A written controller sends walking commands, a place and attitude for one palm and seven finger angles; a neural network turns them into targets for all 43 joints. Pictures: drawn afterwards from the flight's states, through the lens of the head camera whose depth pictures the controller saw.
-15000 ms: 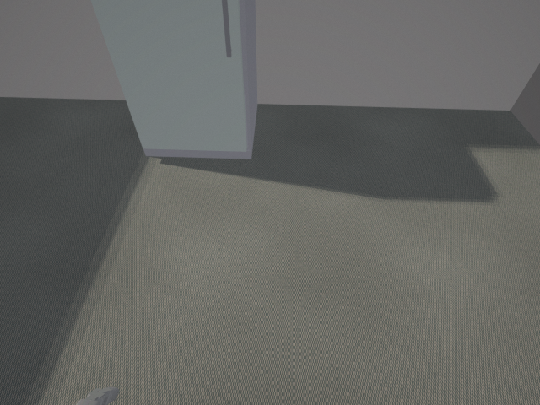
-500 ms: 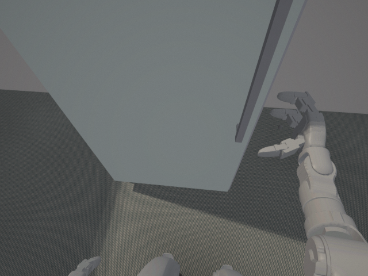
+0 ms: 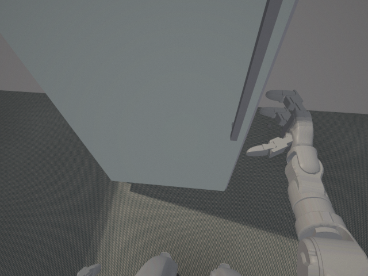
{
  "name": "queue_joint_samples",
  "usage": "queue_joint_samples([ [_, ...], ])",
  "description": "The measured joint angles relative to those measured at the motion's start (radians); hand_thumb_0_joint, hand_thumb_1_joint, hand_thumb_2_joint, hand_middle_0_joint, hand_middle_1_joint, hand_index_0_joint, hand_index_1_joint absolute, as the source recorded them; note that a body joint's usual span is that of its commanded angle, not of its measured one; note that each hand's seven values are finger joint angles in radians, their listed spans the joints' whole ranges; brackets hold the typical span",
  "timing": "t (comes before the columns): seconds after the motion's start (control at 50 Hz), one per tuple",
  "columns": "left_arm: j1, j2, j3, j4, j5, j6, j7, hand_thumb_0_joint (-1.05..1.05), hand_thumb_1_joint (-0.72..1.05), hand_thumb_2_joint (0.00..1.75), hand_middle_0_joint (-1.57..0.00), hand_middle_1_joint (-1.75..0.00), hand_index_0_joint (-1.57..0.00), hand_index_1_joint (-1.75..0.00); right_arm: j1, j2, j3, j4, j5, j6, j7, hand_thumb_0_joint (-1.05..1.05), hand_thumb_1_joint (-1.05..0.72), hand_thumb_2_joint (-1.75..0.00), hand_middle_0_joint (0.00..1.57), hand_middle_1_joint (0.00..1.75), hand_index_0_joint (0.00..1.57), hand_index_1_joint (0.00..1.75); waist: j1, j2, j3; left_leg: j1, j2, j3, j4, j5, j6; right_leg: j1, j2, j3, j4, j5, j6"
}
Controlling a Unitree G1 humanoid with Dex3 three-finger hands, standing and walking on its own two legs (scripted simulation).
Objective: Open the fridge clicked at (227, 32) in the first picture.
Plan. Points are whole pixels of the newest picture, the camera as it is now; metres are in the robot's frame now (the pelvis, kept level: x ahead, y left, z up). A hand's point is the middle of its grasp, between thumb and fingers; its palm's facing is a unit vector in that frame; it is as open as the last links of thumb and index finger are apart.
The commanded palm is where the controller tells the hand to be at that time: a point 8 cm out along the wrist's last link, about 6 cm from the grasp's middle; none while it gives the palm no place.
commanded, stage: feel for the door with the fingertips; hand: right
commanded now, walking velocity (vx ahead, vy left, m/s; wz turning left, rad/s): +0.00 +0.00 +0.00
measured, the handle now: (252, 67) +0.51 -0.07 +0.16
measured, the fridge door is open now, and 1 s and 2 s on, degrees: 0 0 0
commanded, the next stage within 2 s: slide the fingers in behind the handle in 0.64 s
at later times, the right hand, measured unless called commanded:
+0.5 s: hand (256, 117) +0.46 -0.10 +0.07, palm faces +0.00 +1.00 -0.03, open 14.0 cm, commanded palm +0.43 -0.15 +0.07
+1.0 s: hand (254, 117) +0.46 -0.09 +0.06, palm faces -0.04 +1.00 -0.01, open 13.8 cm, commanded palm +0.44 -0.15 +0.07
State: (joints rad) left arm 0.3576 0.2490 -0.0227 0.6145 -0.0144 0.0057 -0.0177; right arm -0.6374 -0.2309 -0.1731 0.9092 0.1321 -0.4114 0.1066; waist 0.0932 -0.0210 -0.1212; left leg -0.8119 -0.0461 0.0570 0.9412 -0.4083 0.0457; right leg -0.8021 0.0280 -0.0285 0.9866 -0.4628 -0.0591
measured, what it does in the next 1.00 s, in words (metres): stands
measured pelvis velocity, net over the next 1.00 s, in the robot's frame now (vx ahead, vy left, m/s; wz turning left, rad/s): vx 0.00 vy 0.02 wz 0.00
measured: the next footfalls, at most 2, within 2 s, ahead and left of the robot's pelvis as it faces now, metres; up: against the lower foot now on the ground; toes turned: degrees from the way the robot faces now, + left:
none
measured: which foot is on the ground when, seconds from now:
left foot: down 0.00-1.00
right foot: down 0.00-1.00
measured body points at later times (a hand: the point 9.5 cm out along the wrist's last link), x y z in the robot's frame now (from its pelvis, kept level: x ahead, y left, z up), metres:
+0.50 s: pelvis +0.00 +0.02 +0.00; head +0.09 +0.02 +0.44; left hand +0.05 +0.27 -0.12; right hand +0.46 -0.15 +0.07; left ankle +0.02 +0.09 -0.68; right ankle +0.01 -0.08 -0.68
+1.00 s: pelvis +0.00 +0.02 +0.00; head +0.09 +0.02 +0.44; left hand +0.04 +0.27 -0.12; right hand +0.46 -0.15 +0.07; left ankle +0.02 +0.09 -0.68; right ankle +0.01 -0.08 -0.68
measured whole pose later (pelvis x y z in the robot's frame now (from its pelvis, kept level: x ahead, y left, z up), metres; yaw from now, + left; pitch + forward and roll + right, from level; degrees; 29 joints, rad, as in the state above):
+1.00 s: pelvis +0.00 +0.02 +0.00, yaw +0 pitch +18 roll +1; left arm 0.37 0.25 -0.02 0.61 0.00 0.00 -0.03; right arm -0.76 -0.24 -0.21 1.05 0.10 -0.43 0.07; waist 0.12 -0.02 -0.12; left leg -0.86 -0.06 0.06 0.96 -0.41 0.07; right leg -0.85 0.02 -0.02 0.99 -0.45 -0.04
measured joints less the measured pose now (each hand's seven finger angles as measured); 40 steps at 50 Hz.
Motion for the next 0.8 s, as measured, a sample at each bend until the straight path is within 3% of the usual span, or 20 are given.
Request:
queue_joint_samples([
  [0.18, -0.001, -0.003, 0.002, -0.009, 0.014, 0.000, -0.013, 0.00, 0.90, 0.90, -0.20, -0.30, -0.20, -0.30, -0.015, 0.046, 0.007, 0.008, -0.033, -0.002, -0.071, -0.01, 0.50, -0.30, 0.30, 1.20, 0.30, 1.20, 0.014, 0.001, -0.003, -0.017, -0.001, -0.011, 0.012, -0.001, 0.002, -0.009, -0.001, -0.011, 0.001, 0.001, 0.001],
  [0.34, -0.002, -0.008, 0.000, -0.008, 0.019, 0.003, -0.014, 0.00, 0.90, 0.90, -0.20, -0.30, -0.20, -0.30, -0.022, 0.047, 0.010, 0.017, -0.060, -0.014, -0.108, -0.01, 0.50, -0.30, 0.30, 1.20, 0.30, 1.20, 0.016, 0.000, 0.001, -0.021, -0.004, -0.009, 0.019, -0.004, 0.010, -0.009, -0.004, -0.010, 0.001, 0.000, 0.008],
  [0.52, -0.001, -0.003, -0.002, -0.003, 0.017, -0.005, 0.000, 0.00, 0.90, 0.90, -0.20, -0.30, -0.20, -0.30, -0.091, -0.009, -0.029, 0.081, -0.045, -0.015, -0.078, -0.01, 0.50, -0.30, 0.30, 1.20, 0.31, 1.20, 0.024, 0.003, 0.008, -0.036, -0.009, 0.000, 0.015, 0.000, 0.022, -0.025, -0.010, -0.001, -0.002, 0.006, 0.020],
  [0.8, 0.006, 0.010, 0.005, 0.013, 0.013, -0.005, 0.000, 0.00, 0.91, 0.90, -0.20, -0.30, -0.20, -0.30, -0.147, -0.030, -0.037, 0.152, -0.033, -0.029, -0.029, -0.01, 0.50, -0.30, 0.35, 1.25, 0.36, 1.25, 0.019, 0.003, 0.002, -0.056, -0.009, 0.019, 0.021, -0.003, 0.030, -0.054, -0.009, 0.019, 0.012, 0.006, 0.027],
])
